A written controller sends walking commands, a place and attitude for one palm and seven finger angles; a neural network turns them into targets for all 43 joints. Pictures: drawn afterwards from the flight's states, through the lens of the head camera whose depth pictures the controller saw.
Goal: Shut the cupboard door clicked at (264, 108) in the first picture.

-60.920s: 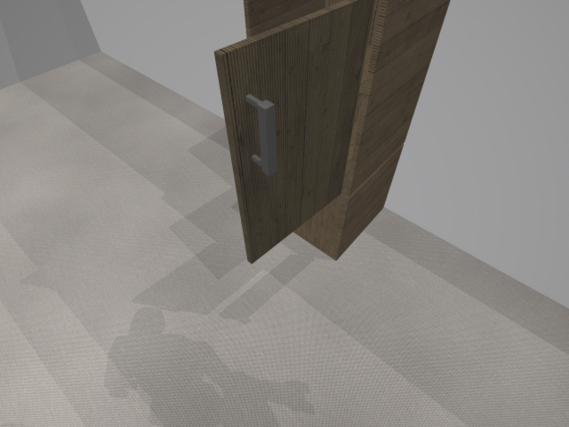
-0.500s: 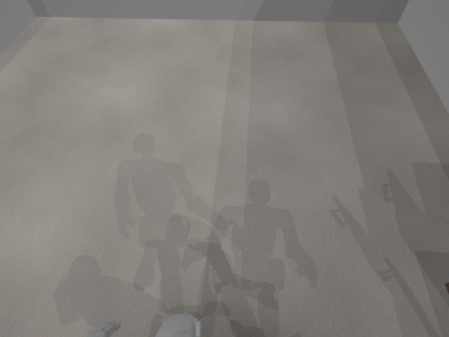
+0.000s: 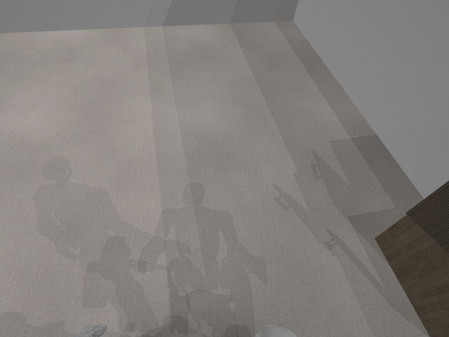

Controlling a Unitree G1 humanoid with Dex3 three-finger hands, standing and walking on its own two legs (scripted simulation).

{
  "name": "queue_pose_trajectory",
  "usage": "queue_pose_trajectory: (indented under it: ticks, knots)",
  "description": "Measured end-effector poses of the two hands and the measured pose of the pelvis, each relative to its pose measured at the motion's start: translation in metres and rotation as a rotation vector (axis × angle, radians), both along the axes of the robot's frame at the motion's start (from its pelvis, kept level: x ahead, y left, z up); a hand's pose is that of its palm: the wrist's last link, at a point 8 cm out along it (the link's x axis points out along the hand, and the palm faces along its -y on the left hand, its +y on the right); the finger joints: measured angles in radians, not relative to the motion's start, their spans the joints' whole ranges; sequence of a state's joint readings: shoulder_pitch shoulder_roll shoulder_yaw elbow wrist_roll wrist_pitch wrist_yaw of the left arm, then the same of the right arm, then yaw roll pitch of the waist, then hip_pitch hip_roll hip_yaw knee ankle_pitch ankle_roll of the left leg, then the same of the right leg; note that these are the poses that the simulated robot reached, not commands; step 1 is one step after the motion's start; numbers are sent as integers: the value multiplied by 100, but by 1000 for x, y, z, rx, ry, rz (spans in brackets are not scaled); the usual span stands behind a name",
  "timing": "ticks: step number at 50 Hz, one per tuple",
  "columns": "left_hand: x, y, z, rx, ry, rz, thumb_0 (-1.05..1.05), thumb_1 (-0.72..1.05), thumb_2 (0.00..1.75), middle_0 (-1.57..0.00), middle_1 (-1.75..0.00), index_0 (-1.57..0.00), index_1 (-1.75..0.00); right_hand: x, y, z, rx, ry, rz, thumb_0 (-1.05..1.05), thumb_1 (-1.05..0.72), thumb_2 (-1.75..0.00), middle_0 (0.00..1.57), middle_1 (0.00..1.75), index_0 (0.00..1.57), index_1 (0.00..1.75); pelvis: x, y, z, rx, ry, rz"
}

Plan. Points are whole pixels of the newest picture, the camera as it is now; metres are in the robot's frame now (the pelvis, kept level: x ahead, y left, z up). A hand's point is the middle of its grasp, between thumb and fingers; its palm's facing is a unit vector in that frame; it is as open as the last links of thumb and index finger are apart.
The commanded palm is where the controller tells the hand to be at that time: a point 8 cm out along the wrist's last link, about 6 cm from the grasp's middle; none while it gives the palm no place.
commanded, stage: turn to face it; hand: left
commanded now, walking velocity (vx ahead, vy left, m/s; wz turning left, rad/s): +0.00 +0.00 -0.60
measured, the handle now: out of the picture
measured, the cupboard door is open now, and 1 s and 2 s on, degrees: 19 19 19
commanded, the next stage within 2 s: take the last steps up to it in 1.58 s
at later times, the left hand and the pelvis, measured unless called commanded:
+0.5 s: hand out of the picture +0.13 +0.15 -0.18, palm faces -0.24 -0.95 -0.19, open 7.4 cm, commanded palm none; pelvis +0.02 -0.02 -0.01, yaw -16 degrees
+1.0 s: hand (181, 282) +0.24 +0.10 -0.16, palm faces -0.57 -0.79 -0.24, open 7.4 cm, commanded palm none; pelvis +0.02 -0.01 -0.01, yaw -35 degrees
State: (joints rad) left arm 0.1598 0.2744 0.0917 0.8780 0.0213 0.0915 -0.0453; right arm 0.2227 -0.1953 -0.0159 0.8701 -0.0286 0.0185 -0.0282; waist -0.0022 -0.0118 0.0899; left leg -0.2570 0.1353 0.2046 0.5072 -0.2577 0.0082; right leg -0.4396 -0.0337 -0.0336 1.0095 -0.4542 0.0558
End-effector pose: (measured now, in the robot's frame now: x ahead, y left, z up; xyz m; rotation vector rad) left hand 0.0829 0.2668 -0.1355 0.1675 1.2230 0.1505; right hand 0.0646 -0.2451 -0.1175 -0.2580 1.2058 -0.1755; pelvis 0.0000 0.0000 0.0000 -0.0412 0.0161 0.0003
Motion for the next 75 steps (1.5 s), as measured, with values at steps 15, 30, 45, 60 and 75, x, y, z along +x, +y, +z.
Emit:
queue_pose_trajectory:
  ticks: [15,30,45,60,75]
  knots:
    - [50,-73,12,52,-37,-216,1,91,89,-20,-30,-20,-30,-53,-61,-28,42,62,-241,0,-91,-89,20,30,20,30,5,-35,-7,45,-6,-176]
    - [74,-48,-30,-29,59,-302,1,91,89,-20,-30,-20,-30,-13,-30,3,-57,-109,-299,0,-91,-89,20,30,20,30,28,0,-15,19,-2,-343]
    - [157,-70,0,10,7,-550,1,91,89,-19,-30,-19,-30,-115,13,0,1,12,-567,0,-91,-89,20,30,21,30,30,9,0,-8,-7,-550]
    - [164,-174,16,31,-78,-779,1,91,89,-20,-30,-20,-30,-201,-5,-30,77,79,-800,0,-91,-89,20,30,20,30,12,-26,-6,50,-17,-713]
    - [178,-151,-26,-12,61,-790,1,91,89,-20,-30,-20,-30,-141,-2,-6,-38,-42,-818,0,-91,-89,20,30,20,30,49,-14,-13,25,-1,-821]
